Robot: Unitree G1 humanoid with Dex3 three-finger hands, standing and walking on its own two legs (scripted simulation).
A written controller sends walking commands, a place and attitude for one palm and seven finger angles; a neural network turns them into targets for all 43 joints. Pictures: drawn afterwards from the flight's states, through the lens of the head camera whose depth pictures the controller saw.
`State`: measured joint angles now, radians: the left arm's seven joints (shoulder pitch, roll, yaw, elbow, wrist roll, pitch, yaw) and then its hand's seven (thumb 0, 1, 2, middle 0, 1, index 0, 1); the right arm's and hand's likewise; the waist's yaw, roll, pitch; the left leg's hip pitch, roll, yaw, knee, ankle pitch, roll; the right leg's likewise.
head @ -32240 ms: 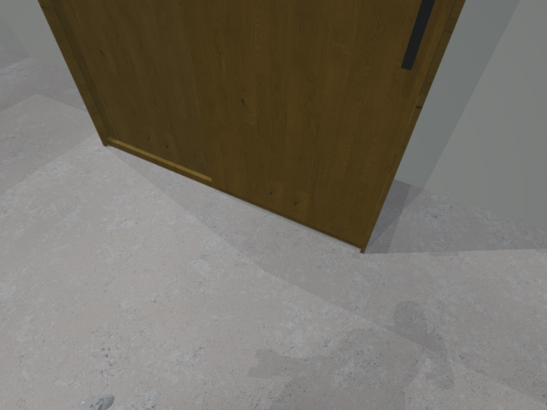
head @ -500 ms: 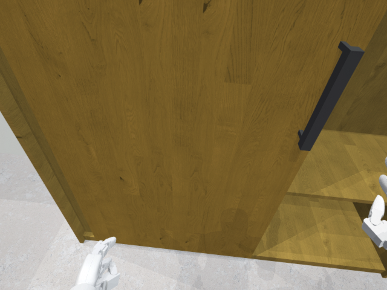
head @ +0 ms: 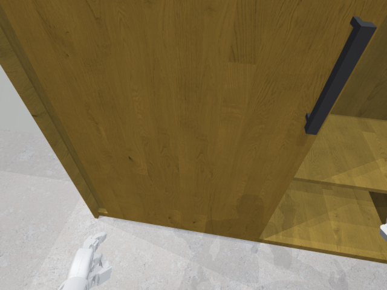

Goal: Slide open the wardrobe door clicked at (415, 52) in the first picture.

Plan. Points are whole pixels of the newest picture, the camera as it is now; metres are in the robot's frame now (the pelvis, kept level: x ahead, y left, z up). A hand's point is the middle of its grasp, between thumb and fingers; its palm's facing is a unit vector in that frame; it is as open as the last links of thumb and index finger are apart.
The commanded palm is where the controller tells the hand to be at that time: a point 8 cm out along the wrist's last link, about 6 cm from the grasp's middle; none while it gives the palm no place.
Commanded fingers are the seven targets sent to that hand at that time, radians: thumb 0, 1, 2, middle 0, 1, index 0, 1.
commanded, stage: step back with the hand held close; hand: right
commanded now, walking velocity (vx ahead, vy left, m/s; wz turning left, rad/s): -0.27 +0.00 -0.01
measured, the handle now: (330, 82) +0.49 -0.27 +0.22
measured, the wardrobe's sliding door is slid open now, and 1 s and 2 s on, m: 0.69 0.69 0.69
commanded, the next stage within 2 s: stop stepping back and stand still in 0.86 s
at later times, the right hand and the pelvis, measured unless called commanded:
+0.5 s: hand out of the picture +0.13 -0.30 +0.16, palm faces +0.48 +0.77 -0.41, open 7.4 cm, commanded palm +0.06 -0.33 +0.18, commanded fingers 0.00 -0.90 -0.90 0.20 0.30 0.20 0.30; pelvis -0.06 -0.02 -0.01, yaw -3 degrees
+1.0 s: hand out of the picture +0.06 -0.33 +0.17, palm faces +0.43 +0.82 -0.38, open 7.4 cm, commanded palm -0.01 -0.35 +0.18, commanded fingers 0.00 -0.90 -0.90 0.20 0.30 0.20 0.30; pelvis -0.14 -0.05 -0.01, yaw -2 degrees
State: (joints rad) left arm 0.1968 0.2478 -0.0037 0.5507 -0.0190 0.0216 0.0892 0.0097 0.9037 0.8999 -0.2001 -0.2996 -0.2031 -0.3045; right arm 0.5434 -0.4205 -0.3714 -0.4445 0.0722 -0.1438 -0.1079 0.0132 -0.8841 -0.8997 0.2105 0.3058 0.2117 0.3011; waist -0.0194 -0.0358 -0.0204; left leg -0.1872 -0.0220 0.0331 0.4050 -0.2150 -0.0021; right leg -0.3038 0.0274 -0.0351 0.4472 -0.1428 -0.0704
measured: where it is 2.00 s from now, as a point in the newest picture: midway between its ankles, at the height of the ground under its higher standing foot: outside the picture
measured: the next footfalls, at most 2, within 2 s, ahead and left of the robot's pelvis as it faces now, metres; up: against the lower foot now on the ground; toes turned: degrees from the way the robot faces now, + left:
left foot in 0.64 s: -0.08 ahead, +0.11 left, +0.00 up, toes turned -8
right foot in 1.16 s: -0.03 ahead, -0.11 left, +0.00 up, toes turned +4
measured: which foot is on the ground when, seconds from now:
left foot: down 0.00-0.48, up 0.50-0.62, down 0.64-1.00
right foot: down 0.00-1.00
